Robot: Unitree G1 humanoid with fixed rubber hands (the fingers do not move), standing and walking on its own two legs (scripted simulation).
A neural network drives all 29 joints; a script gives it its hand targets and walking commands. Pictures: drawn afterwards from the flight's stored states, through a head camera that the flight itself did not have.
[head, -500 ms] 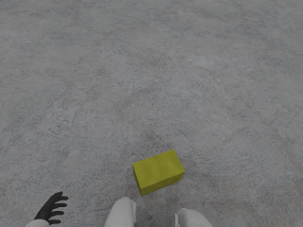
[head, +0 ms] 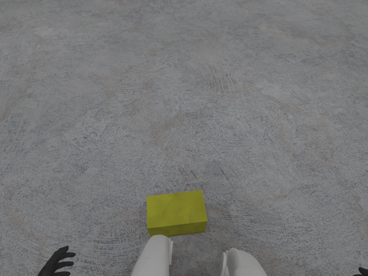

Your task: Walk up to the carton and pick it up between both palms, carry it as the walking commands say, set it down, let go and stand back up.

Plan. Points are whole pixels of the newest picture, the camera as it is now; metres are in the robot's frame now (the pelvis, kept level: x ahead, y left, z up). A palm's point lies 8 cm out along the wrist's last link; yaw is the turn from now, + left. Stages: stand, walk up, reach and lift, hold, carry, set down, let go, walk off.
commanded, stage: walk up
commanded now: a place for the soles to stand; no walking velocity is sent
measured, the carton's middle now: (176, 214) +0.44 +0.08 -0.60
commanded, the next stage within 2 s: stand in 1.78 s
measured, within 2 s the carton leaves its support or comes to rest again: neither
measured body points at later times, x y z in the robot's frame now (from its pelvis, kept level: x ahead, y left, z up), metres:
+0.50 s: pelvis +0.02 -0.04 +0.05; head +0.07 -0.05 +0.50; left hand +0.01 +0.31 -0.04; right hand +0.22 -0.33 -0.07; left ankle +0.04 +0.11 -0.64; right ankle +0.05 -0.11 -0.65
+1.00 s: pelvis +0.04 +0.00 +0.07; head +0.05 +0.01 +0.52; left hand +0.10 +0.33 -0.05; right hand +0.18 -0.30 -0.04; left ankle +0.04 +0.12 -0.65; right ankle +0.05 -0.11 -0.65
